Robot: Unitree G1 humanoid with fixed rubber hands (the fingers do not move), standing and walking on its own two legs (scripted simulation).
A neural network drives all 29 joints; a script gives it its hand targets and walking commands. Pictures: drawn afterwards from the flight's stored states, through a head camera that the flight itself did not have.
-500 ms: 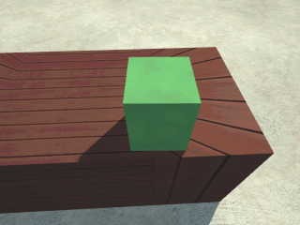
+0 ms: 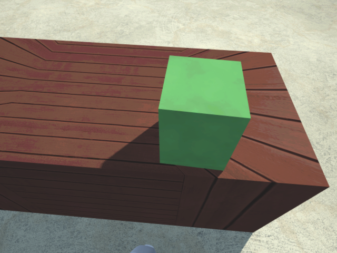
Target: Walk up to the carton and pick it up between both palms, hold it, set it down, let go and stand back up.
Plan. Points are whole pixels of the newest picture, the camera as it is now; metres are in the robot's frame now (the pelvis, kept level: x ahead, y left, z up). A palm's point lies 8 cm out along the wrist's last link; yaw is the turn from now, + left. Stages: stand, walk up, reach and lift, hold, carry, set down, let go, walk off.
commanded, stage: walk up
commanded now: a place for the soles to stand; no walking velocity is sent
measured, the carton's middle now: (197, 115) +0.47 -0.06 +0.02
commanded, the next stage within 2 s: none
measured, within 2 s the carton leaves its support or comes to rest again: neither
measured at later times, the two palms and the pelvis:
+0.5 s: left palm out of the picture +0.04 +0.26 -0.14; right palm out of the picture +0.08 -0.25 -0.12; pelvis +0.01 +0.00 +0.00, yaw +4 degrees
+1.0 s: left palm out of the picture +0.02 +0.25 -0.14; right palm out of the picture +0.10 -0.24 -0.13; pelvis +0.06 +0.00 +0.00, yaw +2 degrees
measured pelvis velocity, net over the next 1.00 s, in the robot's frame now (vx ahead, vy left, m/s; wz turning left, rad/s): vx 0.06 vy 0.00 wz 0.04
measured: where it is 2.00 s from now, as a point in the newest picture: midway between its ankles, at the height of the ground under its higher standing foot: outside the picture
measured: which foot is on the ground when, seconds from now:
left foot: down 0.00-1.00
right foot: down 0.00-1.00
